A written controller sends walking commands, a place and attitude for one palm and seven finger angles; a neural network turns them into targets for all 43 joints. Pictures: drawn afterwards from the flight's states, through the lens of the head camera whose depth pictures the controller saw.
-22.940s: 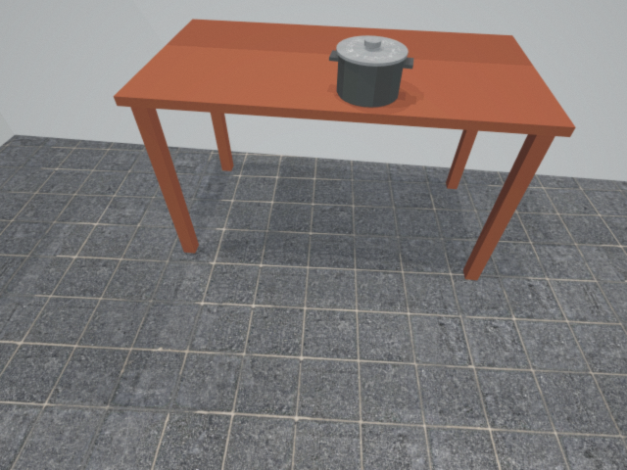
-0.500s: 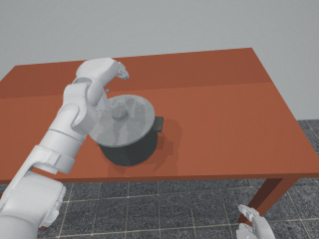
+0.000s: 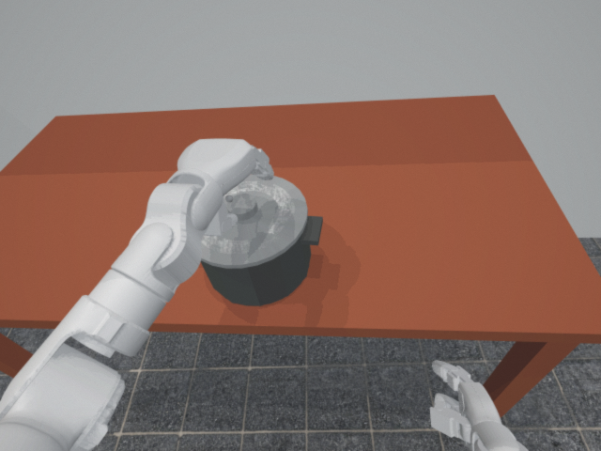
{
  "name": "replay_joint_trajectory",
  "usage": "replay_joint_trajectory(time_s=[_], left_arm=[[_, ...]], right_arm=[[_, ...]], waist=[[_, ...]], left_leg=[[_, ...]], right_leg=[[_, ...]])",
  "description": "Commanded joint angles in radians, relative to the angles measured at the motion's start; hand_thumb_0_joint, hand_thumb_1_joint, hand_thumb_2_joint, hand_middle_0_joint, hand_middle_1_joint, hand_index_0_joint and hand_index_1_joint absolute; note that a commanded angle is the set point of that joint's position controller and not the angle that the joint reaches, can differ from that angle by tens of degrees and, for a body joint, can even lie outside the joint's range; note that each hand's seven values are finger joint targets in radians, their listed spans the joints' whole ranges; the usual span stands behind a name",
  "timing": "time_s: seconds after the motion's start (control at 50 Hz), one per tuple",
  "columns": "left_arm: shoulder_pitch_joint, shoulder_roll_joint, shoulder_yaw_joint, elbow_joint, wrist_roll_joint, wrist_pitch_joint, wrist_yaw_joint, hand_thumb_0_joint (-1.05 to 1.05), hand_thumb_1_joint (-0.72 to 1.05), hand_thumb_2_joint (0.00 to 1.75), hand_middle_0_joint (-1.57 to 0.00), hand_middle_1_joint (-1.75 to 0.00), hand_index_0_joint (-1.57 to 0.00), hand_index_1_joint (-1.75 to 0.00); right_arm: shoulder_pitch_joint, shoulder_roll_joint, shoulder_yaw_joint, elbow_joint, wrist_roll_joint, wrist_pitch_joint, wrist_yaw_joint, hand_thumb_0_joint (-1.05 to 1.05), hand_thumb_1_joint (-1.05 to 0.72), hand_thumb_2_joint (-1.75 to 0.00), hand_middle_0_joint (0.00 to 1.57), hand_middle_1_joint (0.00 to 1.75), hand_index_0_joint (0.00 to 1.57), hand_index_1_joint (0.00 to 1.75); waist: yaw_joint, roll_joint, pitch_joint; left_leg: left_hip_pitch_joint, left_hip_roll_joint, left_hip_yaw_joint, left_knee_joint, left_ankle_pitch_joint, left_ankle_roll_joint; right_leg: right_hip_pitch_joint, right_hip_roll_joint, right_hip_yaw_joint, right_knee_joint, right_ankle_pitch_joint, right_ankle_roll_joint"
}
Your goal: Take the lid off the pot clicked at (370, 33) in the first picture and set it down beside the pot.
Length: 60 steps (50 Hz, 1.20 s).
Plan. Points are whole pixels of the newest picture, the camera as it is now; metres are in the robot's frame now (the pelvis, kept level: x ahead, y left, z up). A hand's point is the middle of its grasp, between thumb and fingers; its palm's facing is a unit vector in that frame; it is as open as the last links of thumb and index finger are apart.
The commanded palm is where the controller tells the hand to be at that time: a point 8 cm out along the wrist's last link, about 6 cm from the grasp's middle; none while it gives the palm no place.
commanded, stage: move the open hand above the knob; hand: left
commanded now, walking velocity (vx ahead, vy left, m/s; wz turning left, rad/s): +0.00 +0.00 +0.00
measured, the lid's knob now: (242, 206) +0.44 +0.12 +0.10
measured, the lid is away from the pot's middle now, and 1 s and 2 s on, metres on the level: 0.00 0.00 0.00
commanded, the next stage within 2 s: lower the open fingers around the knob in 0.62 s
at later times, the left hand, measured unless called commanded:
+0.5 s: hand (218, 185) +0.41 +0.13 +0.17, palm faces -0.13 -0.08 -0.99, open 10.1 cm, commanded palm +0.38 +0.13 +0.23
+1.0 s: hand (230, 198) +0.40 +0.11 +0.15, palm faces -0.18 -0.05 -0.98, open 10.1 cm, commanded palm +0.38 +0.12 +0.21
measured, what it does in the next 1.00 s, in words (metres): stands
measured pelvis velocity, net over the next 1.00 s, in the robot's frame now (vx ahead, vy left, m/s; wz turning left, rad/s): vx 0.00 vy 0.00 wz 0.00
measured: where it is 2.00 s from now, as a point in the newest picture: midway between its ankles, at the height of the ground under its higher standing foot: outside the picture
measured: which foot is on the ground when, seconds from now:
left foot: down 0.00-1.00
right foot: down 0.00-1.00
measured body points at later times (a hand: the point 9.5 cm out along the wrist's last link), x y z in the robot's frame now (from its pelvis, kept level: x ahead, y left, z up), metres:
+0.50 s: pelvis +0.00 +0.00 +0.00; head +0.00 -0.05 +0.45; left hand +0.41 +0.13 +0.22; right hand +0.18 -0.24 -0.11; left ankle +0.02 +0.10 -0.74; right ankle -0.01 -0.12 -0.74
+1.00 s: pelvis +0.00 +0.00 +0.00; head +0.00 -0.05 +0.45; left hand +0.41 +0.12 +0.20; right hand +0.20 -0.22 -0.10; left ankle +0.02 +0.10 -0.74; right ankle -0.01 -0.12 -0.74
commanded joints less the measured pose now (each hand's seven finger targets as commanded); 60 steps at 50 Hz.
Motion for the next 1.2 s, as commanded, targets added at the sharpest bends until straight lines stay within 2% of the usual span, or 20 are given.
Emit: replay_joint_trajectory(time_s=[0.0, 0.06, 0.12, 0.16, 0.24, 0.32, 0.4, 0.44, 0.5, 0.58, 0.64, 0.72, 0.76, 0.84, 0.94, 1.02, 1.06, 1.1, 1.14, 1.18], left_arm=[[-0.575, 0.247, 0.251, -0.004, 0.038, 0.017, 0.085, 0.00, -0.32, 1.49, -0.84, -0.08, -0.84, -0.08], [-0.347, 0.126, 0.188, 0.137, 0.010, 0.018, 0.066, 0.00, -0.32, 1.49, -0.84, -0.08, -0.84, -0.08], [-0.350, 0.039, 0.104, -0.035, 0.014, 0.009, 0.040, 0.00, -0.32, 1.49, -0.84, -0.08, -0.84, -0.08], [-0.463, 0.094, 0.120, -0.183, 0.026, -0.003, 0.032, 0.00, -0.32, 1.49, -0.84, -0.08, -0.84, -0.08], [-0.667, 0.375, 0.330, -0.181, 0.043, -0.001, 0.067, 0.00, -0.32, 1.49, -0.84, -0.08, -0.84, -0.08], [-0.550, 0.232, 0.240, -0.004, 0.031, 0.008, 0.078, 0.00, -0.32, 1.49, -0.84, -0.08, -0.84, -0.08], [-0.302, 0.106, 0.173, 0.005, 0.006, 0.008, 0.047, 0.00, -0.32, 1.49, -0.84, -0.08, -0.84, -0.08], [-0.306, 0.104, 0.166, -0.074, 0.006, 0.002, 0.031, 0.00, -0.32, 1.49, -0.84, -0.08, -0.84, -0.08], [-0.503, 0.236, 0.226, -0.233, 0.032, -0.003, 0.033, 0.00, -0.32, 1.49, -0.84, -0.08, -0.84, -0.08], [-0.625, 0.296, 0.263, -0.224, 0.043, 0.003, 0.059, 0.00, -0.32, 1.49, -0.84, -0.08, -0.84, -0.08], [-0.454, 0.227, 0.254, -0.079, 0.020, 0.017, 0.064, 0.00, -0.32, 1.49, -0.84, -0.08, -0.84, -0.08], [-0.328, 0.085, 0.143, -0.019, 0.007, 0.020, 0.039, 0.00, -0.32, 1.49, -0.84, -0.08, -0.84, -0.08], [-0.362, 0.070, 0.121, -0.111, 0.008, 0.015, 0.026, 0.00, -0.32, 1.49, -0.84, -0.08, -0.84, -0.08], [-0.570, 0.231, 0.217, -0.212, 0.024, 0.012, 0.040, 0.00, -0.32, 1.49, -0.84, -0.08, -0.84, -0.08], [-0.549, 0.238, 0.248, -0.083, 0.030, 0.014, 0.068, 0.00, -0.32, 1.49, -0.84, -0.08, -0.84, -0.08], [-0.381, 0.067, 0.128, 0.063, 0.018, 0.020, 0.055, 0.00, -0.32, 1.49, -0.84, -0.08, -0.84, -0.08], [-0.387, 0.034, 0.098, 0.006, 0.018, 0.014, 0.046, 0.00, -0.32, 1.49, -0.84, -0.08, -0.84, -0.08], [-0.437, 0.086, 0.130, -0.065, 0.025, 0.012, 0.048, 0.00, -0.32, 1.49, -0.84, -0.08, -0.84, -0.08], [-0.508, 0.237, 0.249, -0.133, 0.030, 0.000, 0.061, 0.00, -0.32, 1.49, -0.84, -0.08, -0.84, -0.08], [-0.561, 0.241, 0.242, -0.079, 0.045, 0.001, 0.071, 0.00, -0.32, 1.49, -0.84, -0.08, -0.84, -0.08]], right_arm=[[-0.095, -0.088, -0.023, -0.105, 0.007, -0.055, -0.021, 0.00, -0.90, -0.90, 0.20, 0.30, 0.20, 0.30], [-0.109, -0.099, -0.020, -0.128, 0.014, -0.044, -0.010, 0.00, -0.90, -0.90, 0.20, 0.30, 0.20, 0.30], [-0.149, -0.094, -0.039, -0.185, 0.016, -0.035, 0.010, 0.00, -0.90, -0.90, 0.20, 0.30, 0.20, 0.30], [-0.170, -0.093, -0.048, -0.205, 0.014, -0.030, 0.015, 0.00, -0.90, -0.90, 0.20, 0.30, 0.20, 0.30], [-0.110, -0.113, -0.045, -0.149, 0.002, -0.054, -0.019, 0.00, -0.90, -0.90, 0.20, 0.30, 0.20, 0.30], [-0.093, -0.096, -0.032, -0.119, 0.009, -0.070, -0.031, 0.00, -0.90, -0.90, 0.20, 0.30, 0.20, 0.30], [-0.121, -0.101, -0.043, -0.166, 0.017, -0.062, -0.001, 0.00, -0.90, -0.90, 0.20, 0.30, 0.20, 0.30], [-0.140, -0.108, -0.050, -0.187, 0.019, -0.052, 0.011, 0.00, -0.90, -0.90, 0.20, 0.30, 0.20, 0.30], [-0.152, -0.108, -0.048, -0.189, 0.016, -0.046, 0.002, 0.00, -0.90, -0.90, 0.20, 0.30, 0.20, 0.30], [-0.124, -0.097, -0.044, -0.146, 0.009, -0.071, -0.016, 0.00, -0.90, -0.90, 0.20, 0.30, 0.20, 0.30], [-0.116, -0.103, -0.041, -0.135, 0.013, -0.064, -0.010, 0.00, -0.90, -0.90, 0.20, 0.30, 0.20, 0.30], [-0.141, -0.099, -0.034, -0.160, 0.020, -0.045, 0.004, 0.00, -0.90, -0.90, 0.20, 0.30, 0.20, 0.30], [-0.159, -0.098, -0.041, -0.179, 0.019, -0.033, 0.014, 0.00, -0.90, -0.90, 0.20, 0.30, 0.20, 0.30], [-0.162, -0.103, -0.044, -0.170, 0.010, -0.035, -0.002, 0.00, -0.90, -0.90, 0.20, 0.30, 0.20, 0.30], [-0.111, -0.099, -0.035, -0.135, 0.005, -0.055, -0.019, 0.00, -0.90, -0.90, 0.20, 0.30, 0.20, 0.30], [-0.116, -0.094, -0.030, -0.143, 0.015, -0.044, -0.007, 0.00, -0.90, -0.90, 0.20, 0.30, 0.20, 0.30], [-0.128, -0.098, -0.039, -0.159, 0.014, -0.037, 0.004, 0.00, -0.90, -0.90, 0.20, 0.30, 0.20, 0.30], [-0.132, -0.099, -0.046, -0.171, 0.012, -0.036, 0.004, 0.00, -0.90, -0.90, 0.20, 0.30, 0.20, 0.30], [-0.124, -0.110, -0.049, -0.167, 0.002, -0.044, -0.007, 0.00, -0.90, -0.90, 0.20, 0.30, 0.20, 0.30], [-0.098, -0.101, -0.041, -0.142, 0.004, -0.054, -0.020, 0.00, -0.90, -0.90, 0.20, 0.30, 0.20, 0.30]], waist=[[-0.005, -0.132, -0.298], [0.011, -0.193, -0.215], [0.007, -0.158, -0.315], [-0.002, -0.128, -0.399], [-0.006, -0.116, -0.382], [0.001, -0.113, -0.290], [0.016, -0.164, -0.308], [0.007, -0.181, -0.325], [0.001, -0.135, -0.374], [-0.008, -0.079, -0.369], [0.005, -0.109, -0.309], [0.002, -0.178, -0.257], [-0.002, -0.173, -0.316], [-0.017, -0.130, -0.375], [-0.003, -0.100, -0.357], [-0.004, -0.160, -0.275], [-0.008, -0.146, -0.309], [-0.008, -0.128, -0.357], [-0.003, -0.146, -0.412], [-0.010, -0.136, -0.381]], left_leg=[[0.137, 0.013, -0.042, -0.059, 0.192, 0.019], [0.079, 0.013, -0.020, -0.072, 0.138, 0.008], [0.134, 0.009, -0.017, -0.046, 0.190, 0.017], [0.174, 0.006, -0.018, -0.031, 0.231, 0.029], [0.155, 0.004, -0.038, -0.047, 0.179, 0.039], [0.132, 0.010, -0.030, -0.066, 0.168, 0.026], [0.127, 0.010, -0.016, -0.043, 0.219, 0.022], [0.127, 0.009, -0.014, -0.031, 0.238, 0.026], [0.155, 0.004, -0.019, -0.035, 0.228, 0.034], [0.190, 0.007, -0.036, -0.039, 0.233, 0.034], [0.151, 0.013, -0.031, -0.045, 0.229, 0.022], [0.118, 0.011, -0.019, -0.047, 0.182, 0.015], [0.143, 0.011, -0.015, -0.040, 0.203, 0.021], [0.170, 0.007, -0.030, -0.027, 0.201, 0.032], [0.163, 0.008, -0.041, -0.041, 0.204, 0.028], [0.118, 0.012, -0.025, -0.048, 0.179, 0.016], [0.137, 0.011, -0.021, -0.039, 0.196, 0.020], [0.156, 0.007, -0.026, -0.031, 0.212, 0.028], [0.153, 0.005, -0.030, -0.027, 0.224, 0.037], [0.148, 0.002, -0.032, -0.036, 0.210, 0.037]], right_leg=[[0.047, 0.033, -0.006, -0.063, 0.252, -0.038], [0.030, 0.025, -0.009, -0.076, 0.215, -0.028], [0.061, 0.018, -0.003, -0.062, 0.278, -0.031], [0.097, 0.017, 0.012, -0.053, 0.320, -0.034], [0.115, 0.027, 0.029, -0.073, 0.281, -0.033], [0.056, 0.026, 0.009, -0.073, 0.244, -0.033], [0.085, 0.018, 0.008, -0.062, 0.323, -0.029], [0.101, 0.017, 0.012, -0.065, 0.361, -0.030], [0.116, 0.016, 0.025, -0.061, 0.356, -0.028], [0.088, 0.031, 0.019, -0.059, 0.328, -0.035], [0.064, 0.029, 0.006, -0.062, 0.300, -0.039], [0.035, 0.023, -0.004, -0.069, 0.274, -0.030], [0.059, 0.022, 0.000, -0.064, 0.297, -0.030], [0.084, 0.023, 0.018, -0.062, 0.304, -0.034], [0.075, 0.029, 0.010, -0.060, 0.287, -0.041], [0.038, 0.027, -0.006, -0.063, 0.274, -0.032], [0.046, 0.026, -0.004, -0.059, 0.292, -0.035], [0.074, 0.025, 0.006, -0.057, 0.319, -0.036], [0.138, 0.022, 0.025, -0.058, 0.357, -0.034], [0.115, 0.028, 0.020, -0.056, 0.346, -0.032]])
